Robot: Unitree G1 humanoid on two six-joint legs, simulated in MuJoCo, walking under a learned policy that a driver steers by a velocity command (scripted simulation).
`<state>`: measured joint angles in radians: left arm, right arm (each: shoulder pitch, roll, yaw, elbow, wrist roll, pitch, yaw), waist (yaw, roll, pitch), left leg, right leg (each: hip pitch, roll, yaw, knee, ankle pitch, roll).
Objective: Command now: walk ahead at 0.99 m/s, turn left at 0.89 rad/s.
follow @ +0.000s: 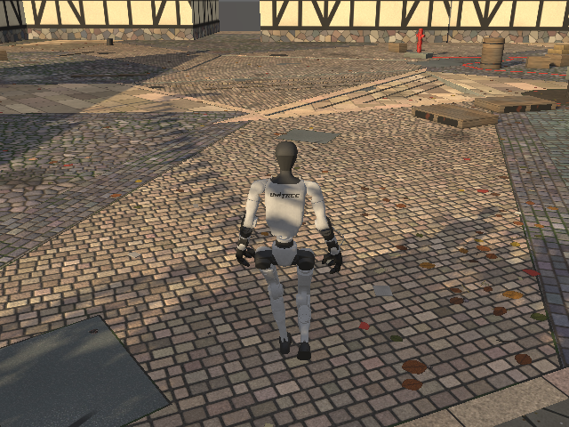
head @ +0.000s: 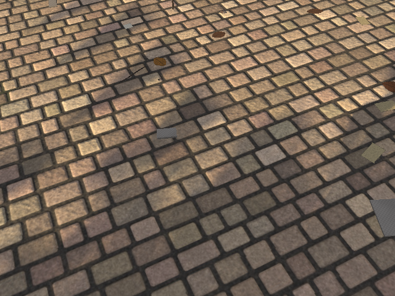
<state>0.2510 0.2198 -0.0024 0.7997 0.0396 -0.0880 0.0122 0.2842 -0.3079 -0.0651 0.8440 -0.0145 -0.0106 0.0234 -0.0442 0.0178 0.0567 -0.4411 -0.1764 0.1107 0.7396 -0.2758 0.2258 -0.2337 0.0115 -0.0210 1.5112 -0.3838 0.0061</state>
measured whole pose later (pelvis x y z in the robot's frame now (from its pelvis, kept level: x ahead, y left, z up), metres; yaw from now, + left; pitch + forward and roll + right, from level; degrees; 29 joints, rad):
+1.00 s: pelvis +0.86 +0.17 +0.04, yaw +23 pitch +0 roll +2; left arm 0.24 0.30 0.05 0.80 0.02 -0.01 -0.04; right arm 0.42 -0.30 -0.05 0.89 -0.02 -0.11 0.01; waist -0.02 -0.04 0.02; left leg 0.00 -0.04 0.20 0.31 -0.32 0.04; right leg -0.73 -0.12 -0.01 1.16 -0.13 -0.08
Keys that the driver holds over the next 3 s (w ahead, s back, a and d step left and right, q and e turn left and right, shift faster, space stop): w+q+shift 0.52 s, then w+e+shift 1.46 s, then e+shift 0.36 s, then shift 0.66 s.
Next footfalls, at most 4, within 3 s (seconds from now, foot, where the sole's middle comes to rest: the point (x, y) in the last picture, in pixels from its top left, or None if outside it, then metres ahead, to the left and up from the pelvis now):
0.32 right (253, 277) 0.54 -0.16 -0.73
0.76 left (138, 219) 0.77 0.23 -0.73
1.20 right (141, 127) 1.24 0.25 -0.73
1.62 left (109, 73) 1.65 0.43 -0.73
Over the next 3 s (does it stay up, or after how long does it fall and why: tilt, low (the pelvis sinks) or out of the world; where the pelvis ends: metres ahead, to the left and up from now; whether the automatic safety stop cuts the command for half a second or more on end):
stays up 2.04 0.07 0.04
